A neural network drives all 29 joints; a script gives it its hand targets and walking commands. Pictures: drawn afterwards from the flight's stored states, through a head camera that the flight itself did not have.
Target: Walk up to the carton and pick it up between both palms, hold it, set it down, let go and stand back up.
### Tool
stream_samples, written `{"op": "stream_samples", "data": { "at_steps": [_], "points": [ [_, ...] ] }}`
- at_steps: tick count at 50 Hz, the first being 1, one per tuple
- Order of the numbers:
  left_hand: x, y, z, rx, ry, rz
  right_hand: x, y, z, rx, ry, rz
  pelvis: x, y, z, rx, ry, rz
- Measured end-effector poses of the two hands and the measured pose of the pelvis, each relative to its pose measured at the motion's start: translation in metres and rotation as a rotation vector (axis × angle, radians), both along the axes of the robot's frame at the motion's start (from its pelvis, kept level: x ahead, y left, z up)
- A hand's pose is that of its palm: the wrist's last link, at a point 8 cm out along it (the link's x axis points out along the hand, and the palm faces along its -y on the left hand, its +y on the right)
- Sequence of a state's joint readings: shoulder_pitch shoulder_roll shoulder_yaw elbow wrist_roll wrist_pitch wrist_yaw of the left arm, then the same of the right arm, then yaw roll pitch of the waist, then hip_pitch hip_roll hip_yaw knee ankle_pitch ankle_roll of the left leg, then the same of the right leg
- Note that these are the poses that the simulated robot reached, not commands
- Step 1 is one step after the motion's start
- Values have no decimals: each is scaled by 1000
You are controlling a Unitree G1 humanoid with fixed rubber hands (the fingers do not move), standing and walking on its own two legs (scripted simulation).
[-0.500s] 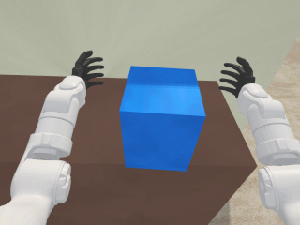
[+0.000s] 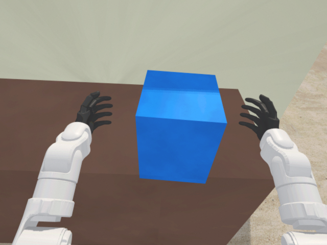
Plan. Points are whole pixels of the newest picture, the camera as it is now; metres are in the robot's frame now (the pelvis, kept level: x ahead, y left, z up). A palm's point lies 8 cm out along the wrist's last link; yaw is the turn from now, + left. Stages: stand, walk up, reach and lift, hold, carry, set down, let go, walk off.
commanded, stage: set down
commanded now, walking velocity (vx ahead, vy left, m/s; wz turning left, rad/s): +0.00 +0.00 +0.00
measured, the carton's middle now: (176, 127) +0.45 -0.04 +0.07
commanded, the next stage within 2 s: none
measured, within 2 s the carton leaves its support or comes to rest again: neither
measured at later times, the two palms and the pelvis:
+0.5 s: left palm (83, 159) +0.31 +0.19 +0.10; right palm (264, 164) +0.29 -0.23 +0.10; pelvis +0.01 +0.00 +0.00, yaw -1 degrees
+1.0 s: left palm (80, 192) +0.26 +0.20 +0.04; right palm (263, 198) +0.24 -0.23 +0.05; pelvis +0.02 +0.01 +0.00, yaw -2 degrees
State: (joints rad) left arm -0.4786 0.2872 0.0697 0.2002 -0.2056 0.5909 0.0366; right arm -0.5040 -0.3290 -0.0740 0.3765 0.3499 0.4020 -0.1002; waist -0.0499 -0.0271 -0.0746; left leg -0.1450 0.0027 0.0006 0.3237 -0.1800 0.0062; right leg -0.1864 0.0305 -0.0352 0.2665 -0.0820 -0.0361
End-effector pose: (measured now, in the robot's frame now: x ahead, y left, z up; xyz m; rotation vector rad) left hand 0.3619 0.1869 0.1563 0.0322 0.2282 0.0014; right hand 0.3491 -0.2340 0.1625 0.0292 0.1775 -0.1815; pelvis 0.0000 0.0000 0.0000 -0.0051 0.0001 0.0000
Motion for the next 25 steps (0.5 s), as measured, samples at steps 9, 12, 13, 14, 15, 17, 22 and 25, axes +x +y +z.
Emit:
{"op": "stream_samples", "data": {
  "at_steps": [9, 12, 13, 14, 15, 17, 22, 25],
  "points": [
    [-18, 2, -25, 0, 19, -1, -21, 1, -26, -1, 11, 5, 4, 0, 0, -1, -18, -7],
    [-24, 2, -33, -1, 26, -2, -28, 2, -34, -1, 15, 8, 6, 0, 0, -1, -18, -10],
    [-26, 2, -35, -1, 27, -3, -31, 2, -36, 0, 15, 9, 6, 0, 0, -1, -18, -10],
    [-28, 2, -37, -1, 29, -4, -33, 2, -38, 0, 16, 10, 7, 0, 0, -2, -19, -11],
    [-30, 2, -39, -1, 30, -5, -35, 3, -40, 0, 16, 12, 8, 0, 0, -2, -19, -12],
    [-35, 2, -43, -2, 34, -7, -40, 3, -44, 0, 18, 14, 9, 0, 1, -3, -19, -13],
    [-47, 3, -54, -3, 43, -8, -52, 5, -52, -1, 23, 19, 12, 0, 1, -4, -22, -16],
    [-55, 5, -61, -3, 51, -6, -60, 6, -59, -1, 31, 21, 13, 1, 1, -5, -24, -18]
  ]
}}
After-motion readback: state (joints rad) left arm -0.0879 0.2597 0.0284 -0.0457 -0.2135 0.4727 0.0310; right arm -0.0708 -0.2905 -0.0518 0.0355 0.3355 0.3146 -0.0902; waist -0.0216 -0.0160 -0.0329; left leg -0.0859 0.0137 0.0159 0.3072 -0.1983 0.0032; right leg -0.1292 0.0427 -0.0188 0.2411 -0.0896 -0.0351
